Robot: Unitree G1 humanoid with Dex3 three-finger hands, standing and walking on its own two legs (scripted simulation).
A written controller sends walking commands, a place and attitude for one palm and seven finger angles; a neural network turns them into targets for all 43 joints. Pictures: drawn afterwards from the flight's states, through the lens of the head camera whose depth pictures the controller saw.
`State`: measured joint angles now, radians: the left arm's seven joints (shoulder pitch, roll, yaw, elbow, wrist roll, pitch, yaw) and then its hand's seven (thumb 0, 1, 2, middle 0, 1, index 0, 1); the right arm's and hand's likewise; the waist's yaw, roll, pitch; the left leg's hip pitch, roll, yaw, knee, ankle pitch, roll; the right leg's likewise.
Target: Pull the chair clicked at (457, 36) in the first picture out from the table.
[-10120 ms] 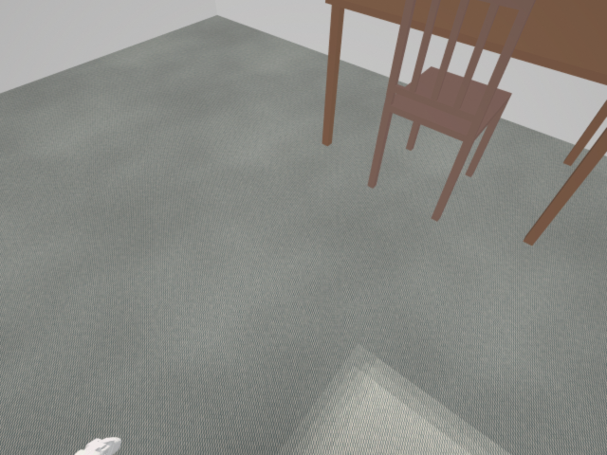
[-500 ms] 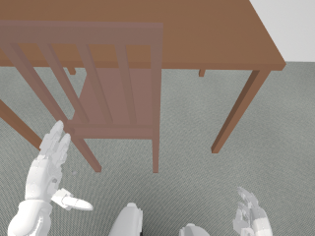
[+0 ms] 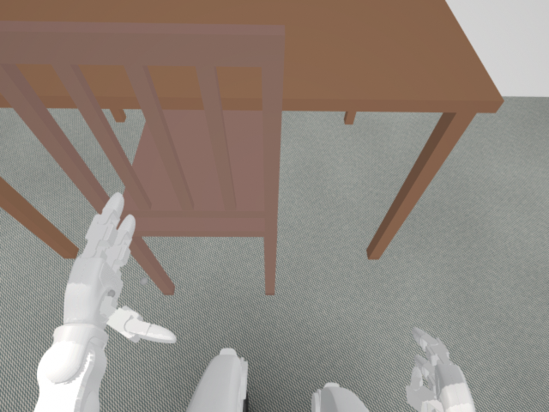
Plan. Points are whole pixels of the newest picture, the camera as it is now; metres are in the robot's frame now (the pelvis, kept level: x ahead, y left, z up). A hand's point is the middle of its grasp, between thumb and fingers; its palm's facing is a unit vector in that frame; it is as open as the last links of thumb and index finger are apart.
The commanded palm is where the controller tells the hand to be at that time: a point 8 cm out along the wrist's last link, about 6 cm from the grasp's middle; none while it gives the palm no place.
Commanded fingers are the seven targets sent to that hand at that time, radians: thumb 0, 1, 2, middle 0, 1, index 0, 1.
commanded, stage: aim the fingers beside a spindle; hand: left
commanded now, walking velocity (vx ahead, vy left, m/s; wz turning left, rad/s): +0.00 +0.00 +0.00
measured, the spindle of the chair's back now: (167, 152) +0.50 +0.22 +0.04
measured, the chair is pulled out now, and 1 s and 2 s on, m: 0.00 0.00 0.00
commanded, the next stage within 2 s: push the fingers through the gap in 1.58 s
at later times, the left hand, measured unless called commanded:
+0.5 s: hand (160, 257) +0.32 +0.19 +0.03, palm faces +0.05 -1.00 -0.04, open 17.0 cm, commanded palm +0.30 +0.24 +0.03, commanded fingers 0.00 -0.50 0.30 -0.06 -0.08 -0.06 -0.08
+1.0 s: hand (167, 238) +0.36 +0.19 +0.01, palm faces +0.07 -1.00 -0.04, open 17.0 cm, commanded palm +0.33 +0.24 +0.01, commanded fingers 0.00 -0.50 0.30 -0.06 -0.08 -0.06 -0.08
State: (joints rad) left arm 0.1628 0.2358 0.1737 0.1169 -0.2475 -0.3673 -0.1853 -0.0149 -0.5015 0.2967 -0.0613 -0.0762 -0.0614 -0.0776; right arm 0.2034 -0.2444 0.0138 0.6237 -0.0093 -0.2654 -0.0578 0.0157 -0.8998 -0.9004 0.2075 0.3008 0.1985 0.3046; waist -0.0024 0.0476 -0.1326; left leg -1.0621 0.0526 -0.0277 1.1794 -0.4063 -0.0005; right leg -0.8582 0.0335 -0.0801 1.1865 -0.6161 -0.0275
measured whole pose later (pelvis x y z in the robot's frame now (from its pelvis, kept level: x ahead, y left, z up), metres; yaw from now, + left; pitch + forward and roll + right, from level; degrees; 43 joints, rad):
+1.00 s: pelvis +0.00 +0.00 -0.03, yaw -1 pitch +22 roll -3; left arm -0.22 0.26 0.25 0.51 -0.21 -0.44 -0.17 -0.02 -0.50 0.30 -0.06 -0.08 -0.06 -0.08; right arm 0.21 -0.26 0.00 0.68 -0.02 -0.18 -0.04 0.01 -0.90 -0.90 0.21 0.30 0.20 0.30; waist -0.03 0.04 -0.16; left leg -1.23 0.07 -0.02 1.28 -0.43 0.00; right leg -1.04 0.04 -0.07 1.31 -0.65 -0.03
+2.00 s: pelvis -0.01 +0.00 -0.03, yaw -2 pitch +22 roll -3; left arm -0.34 0.28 0.27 0.63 -0.18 -0.46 -0.15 -0.01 -0.50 0.30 -0.06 -0.08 -0.06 -0.08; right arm 0.21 -0.25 0.01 0.68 -0.02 -0.13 -0.04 0.01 -0.90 -0.90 0.21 0.30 0.20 0.30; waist -0.04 0.04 -0.17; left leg -1.25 0.07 -0.02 1.30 -0.43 0.00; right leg -1.06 0.05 -0.06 1.32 -0.65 -0.03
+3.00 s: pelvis -0.01 +0.01 -0.04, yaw -3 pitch +26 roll -4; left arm -0.72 0.43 0.42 1.01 -0.11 -0.47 -0.18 -0.01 -0.50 0.30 -0.06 -0.08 -0.06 -0.08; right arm 0.27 -0.26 0.01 0.71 -0.03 -0.06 -0.01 0.01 -0.90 -0.90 0.21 0.30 0.20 0.30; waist -0.11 0.05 -0.16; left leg -1.36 0.08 -0.03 1.34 -0.44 0.01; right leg -1.16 0.06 -0.06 1.35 -0.65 -0.02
